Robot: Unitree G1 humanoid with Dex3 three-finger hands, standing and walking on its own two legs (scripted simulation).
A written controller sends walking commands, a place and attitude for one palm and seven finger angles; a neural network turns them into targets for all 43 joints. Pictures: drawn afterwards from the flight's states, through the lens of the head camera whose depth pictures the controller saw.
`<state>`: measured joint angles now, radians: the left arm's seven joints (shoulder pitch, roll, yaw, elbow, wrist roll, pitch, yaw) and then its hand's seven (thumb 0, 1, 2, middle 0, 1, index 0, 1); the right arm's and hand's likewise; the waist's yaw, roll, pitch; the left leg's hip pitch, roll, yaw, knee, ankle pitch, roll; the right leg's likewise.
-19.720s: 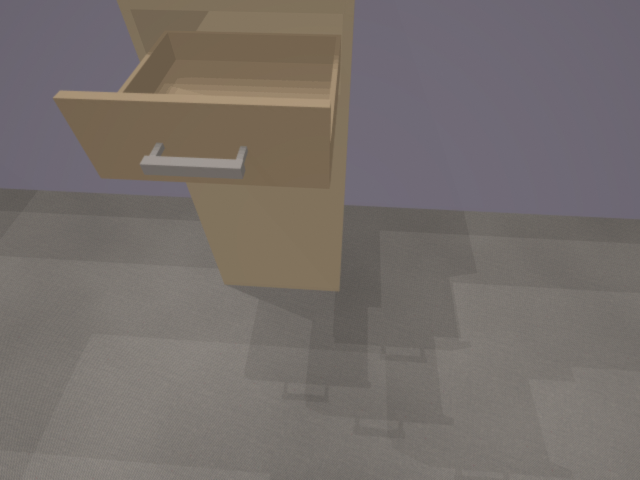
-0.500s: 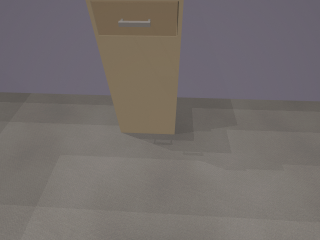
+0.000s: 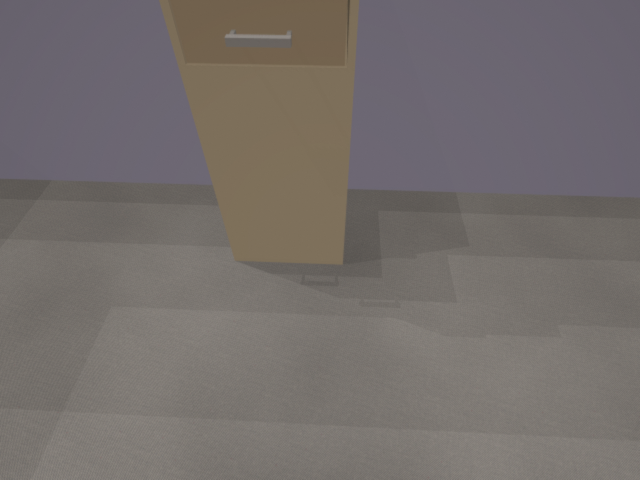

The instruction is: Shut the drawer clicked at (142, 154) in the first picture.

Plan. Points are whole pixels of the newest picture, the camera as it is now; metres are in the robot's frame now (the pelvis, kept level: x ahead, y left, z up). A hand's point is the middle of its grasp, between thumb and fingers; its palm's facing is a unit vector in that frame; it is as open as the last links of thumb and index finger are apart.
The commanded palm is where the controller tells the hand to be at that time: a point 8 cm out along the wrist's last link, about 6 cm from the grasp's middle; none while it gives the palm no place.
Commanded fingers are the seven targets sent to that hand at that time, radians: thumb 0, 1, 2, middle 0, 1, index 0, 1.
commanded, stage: look to check the result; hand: left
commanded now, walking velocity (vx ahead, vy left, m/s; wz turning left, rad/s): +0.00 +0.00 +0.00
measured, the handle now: (259, 37) +0.97 +0.18 +0.11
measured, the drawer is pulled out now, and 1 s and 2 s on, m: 0.00 0.00 0.00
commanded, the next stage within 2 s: stand and wait in 0.40 s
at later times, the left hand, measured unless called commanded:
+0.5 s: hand out of the picture +0.02 +0.16 -0.17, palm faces +0.03 -0.98 -0.21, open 7.3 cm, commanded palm none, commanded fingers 0.00 0.90 0.90 -0.20 -0.30 -0.20 -0.30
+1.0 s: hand out of the picture +0.05 +0.17 -0.17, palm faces +0.02 -0.97 -0.26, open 7.4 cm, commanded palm none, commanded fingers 0.00 0.90 0.90 -0.20 -0.30 -0.20 -0.30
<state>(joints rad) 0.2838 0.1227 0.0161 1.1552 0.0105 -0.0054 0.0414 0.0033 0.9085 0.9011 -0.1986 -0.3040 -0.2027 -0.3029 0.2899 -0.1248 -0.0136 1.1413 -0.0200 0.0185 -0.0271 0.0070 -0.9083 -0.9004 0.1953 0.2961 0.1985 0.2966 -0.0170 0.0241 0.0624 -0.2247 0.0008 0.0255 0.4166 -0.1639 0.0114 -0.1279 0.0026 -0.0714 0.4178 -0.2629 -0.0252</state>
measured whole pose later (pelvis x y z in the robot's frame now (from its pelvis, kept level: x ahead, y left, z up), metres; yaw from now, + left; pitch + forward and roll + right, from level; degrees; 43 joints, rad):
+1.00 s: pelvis +0.02 -0.03 +0.00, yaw +0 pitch -2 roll +0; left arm 0.21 0.19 0.03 1.13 0.01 -0.02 0.03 0.00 0.91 0.90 -0.20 -0.30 -0.20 -0.30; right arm 0.19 -0.21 -0.02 1.13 -0.02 0.02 -0.03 0.01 -0.91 -0.90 0.20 0.30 0.20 0.30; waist -0.01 0.03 0.06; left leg -0.16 0.03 0.02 0.38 -0.18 -0.03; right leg -0.06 0.04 -0.08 0.35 -0.27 -0.06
